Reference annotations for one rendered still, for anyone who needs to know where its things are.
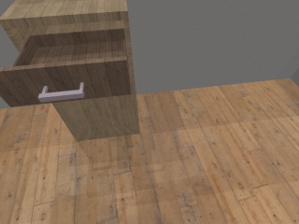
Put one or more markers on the cabinet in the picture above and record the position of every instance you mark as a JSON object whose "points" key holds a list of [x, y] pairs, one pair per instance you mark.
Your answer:
{"points": [[86, 119]]}

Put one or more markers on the drawer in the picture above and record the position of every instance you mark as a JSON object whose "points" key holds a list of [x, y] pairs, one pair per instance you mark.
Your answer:
{"points": [[62, 61]]}

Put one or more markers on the handle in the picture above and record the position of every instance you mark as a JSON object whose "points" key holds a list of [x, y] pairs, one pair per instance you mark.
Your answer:
{"points": [[46, 96]]}

